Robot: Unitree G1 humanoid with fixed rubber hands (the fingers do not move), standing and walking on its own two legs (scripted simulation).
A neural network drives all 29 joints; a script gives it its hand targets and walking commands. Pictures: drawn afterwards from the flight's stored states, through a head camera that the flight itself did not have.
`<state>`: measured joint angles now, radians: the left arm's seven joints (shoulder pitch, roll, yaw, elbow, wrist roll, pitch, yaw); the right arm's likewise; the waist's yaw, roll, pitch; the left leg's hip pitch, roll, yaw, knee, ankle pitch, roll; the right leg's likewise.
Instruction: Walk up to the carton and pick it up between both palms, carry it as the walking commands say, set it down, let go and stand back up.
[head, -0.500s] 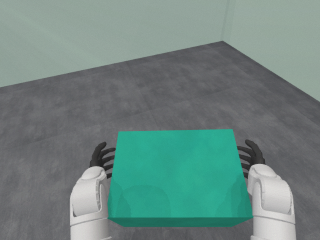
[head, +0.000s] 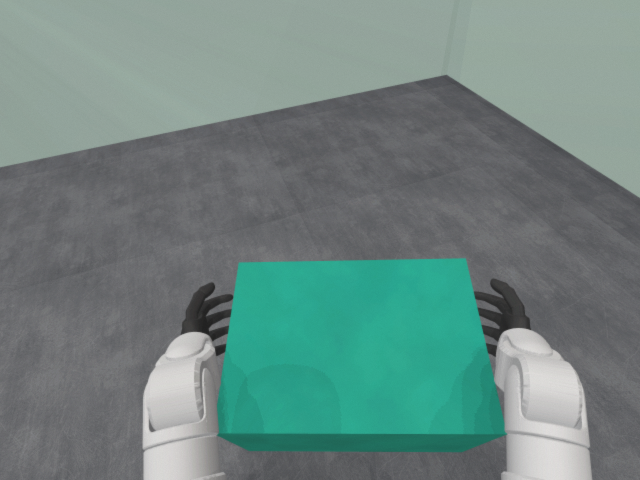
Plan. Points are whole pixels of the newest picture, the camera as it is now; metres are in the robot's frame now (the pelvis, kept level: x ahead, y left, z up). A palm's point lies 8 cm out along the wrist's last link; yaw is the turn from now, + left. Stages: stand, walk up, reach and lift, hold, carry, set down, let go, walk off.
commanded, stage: carry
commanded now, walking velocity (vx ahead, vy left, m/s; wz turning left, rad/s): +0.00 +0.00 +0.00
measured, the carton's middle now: (352, 359) +0.28 +0.00 -0.01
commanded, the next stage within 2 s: hold in 0.34 s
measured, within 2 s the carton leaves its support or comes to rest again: neither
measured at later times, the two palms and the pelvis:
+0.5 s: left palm (191, 344) +0.27 +0.20 +0.04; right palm (490, 349) +0.27 -0.17 +0.03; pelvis -0.01 +0.01 +0.01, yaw -4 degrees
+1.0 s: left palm (187, 317) +0.32 +0.22 +0.04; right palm (472, 320) +0.31 -0.16 +0.03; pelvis +0.05 +0.04 +0.02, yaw -6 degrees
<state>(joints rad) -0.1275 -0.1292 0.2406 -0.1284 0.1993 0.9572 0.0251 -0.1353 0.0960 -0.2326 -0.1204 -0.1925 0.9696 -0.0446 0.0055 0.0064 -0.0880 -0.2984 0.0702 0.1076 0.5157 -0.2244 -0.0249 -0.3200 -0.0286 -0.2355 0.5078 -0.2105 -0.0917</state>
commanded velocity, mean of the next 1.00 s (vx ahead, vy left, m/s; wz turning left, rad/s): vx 0.00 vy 0.00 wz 0.00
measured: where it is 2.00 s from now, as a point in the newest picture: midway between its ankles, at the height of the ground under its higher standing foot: outside the picture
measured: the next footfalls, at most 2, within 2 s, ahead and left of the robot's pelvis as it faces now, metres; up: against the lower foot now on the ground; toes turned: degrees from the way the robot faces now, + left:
none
